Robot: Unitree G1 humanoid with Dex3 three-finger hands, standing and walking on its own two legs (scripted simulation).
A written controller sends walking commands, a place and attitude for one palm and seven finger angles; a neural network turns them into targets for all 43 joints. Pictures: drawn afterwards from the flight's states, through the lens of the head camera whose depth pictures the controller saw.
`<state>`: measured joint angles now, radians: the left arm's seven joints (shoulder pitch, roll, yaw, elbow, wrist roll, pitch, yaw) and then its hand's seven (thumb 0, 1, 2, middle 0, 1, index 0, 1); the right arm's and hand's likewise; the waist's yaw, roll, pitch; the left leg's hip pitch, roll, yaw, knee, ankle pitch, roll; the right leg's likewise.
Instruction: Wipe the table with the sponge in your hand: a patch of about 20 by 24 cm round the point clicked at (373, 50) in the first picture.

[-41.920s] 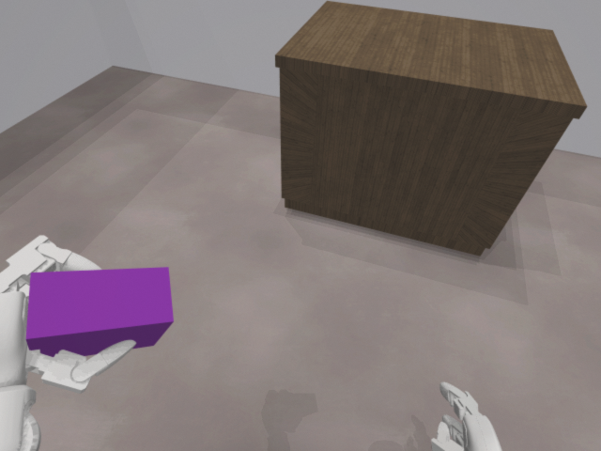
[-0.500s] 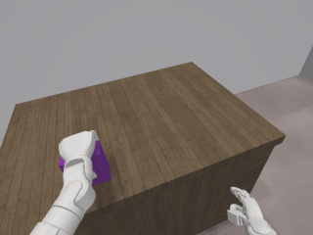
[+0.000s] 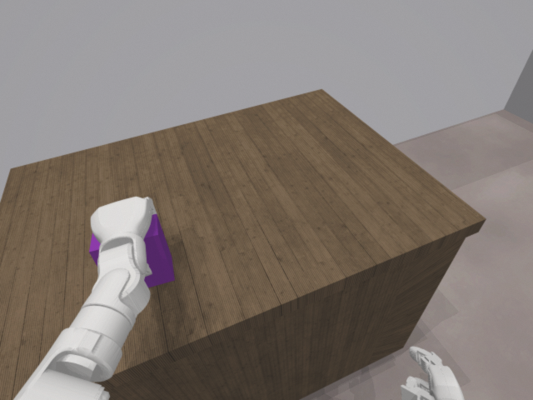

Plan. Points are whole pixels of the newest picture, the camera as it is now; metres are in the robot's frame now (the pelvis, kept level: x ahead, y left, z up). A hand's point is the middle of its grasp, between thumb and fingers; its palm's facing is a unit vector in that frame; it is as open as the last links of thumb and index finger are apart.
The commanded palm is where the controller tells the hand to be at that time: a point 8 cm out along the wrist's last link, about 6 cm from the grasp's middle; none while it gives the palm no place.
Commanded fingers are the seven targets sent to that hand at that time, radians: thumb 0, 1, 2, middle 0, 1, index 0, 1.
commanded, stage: wipe forward along the middle lane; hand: left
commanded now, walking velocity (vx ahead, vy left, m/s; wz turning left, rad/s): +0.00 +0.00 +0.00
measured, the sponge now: (138, 262) +0.33 +0.27 +0.02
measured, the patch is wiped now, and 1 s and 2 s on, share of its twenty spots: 1.00 1.00 1.00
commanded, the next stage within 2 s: slide back across to the first lane in 0.64 s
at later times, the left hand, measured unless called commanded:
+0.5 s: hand (130, 226) +0.37 +0.29 +0.07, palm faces -0.07 -0.04 -1.00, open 10.0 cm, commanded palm +0.36 +0.29 +0.10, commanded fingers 0.00 0.10 1.30 -1.20 -1.60 -1.20 -1.60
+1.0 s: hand (120, 212) +0.40 +0.32 +0.07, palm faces -0.04 -0.06 -1.00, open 10.0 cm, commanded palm +0.37 +0.33 +0.12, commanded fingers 0.00 0.10 1.30 -1.20 -1.60 -1.20 -1.60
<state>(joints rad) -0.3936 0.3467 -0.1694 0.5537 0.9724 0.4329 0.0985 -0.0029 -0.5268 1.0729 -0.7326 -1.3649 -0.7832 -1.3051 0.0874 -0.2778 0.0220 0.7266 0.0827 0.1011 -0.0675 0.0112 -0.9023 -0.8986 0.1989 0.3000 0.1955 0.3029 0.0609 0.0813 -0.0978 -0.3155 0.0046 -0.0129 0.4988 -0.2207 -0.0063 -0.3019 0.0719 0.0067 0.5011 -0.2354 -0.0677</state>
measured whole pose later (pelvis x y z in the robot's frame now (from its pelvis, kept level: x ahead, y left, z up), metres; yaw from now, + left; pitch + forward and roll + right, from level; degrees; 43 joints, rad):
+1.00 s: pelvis +0.01 +0.03 +0.00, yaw -1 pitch +7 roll -1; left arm -0.58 0.44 -0.02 0.85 1.00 0.28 0.16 0.01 -0.52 1.07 -0.73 -1.37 -0.77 -1.32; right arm 0.18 -0.27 0.01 0.74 0.08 0.12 -0.05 0.01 -0.90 -0.90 0.20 0.30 0.20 0.30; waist 0.00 0.06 -0.12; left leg -0.39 -0.01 0.01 0.51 -0.24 0.03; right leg -0.35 0.06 0.03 0.47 -0.23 -0.03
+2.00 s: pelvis +0.02 +0.04 +0.00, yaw +1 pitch +2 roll -1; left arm -0.26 0.45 -0.06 0.44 0.98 0.35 0.09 -0.01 -0.49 1.07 -0.67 -1.43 -0.72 -1.38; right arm 0.08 -0.27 0.03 0.69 0.07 0.11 -0.04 0.01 -0.90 -0.90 0.20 0.30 0.20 0.30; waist 0.07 0.06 -0.08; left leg -0.28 -0.04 -0.02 0.47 -0.23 0.04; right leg -0.23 0.03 0.01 0.42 -0.23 -0.02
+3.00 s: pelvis +0.03 +0.04 +0.00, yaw +0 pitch -1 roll -1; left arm 0.19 0.40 -0.13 -0.11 0.96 0.50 0.12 0.01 -0.48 1.07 -0.66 -1.44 -0.71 -1.39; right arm 0.01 -0.27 0.03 0.67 0.07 0.09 -0.02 0.01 -0.90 -0.90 0.20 0.30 0.17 0.29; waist 0.11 0.09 -0.06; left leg -0.19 -0.03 0.01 0.47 -0.26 0.04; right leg -0.17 0.04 0.04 0.44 -0.26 -0.02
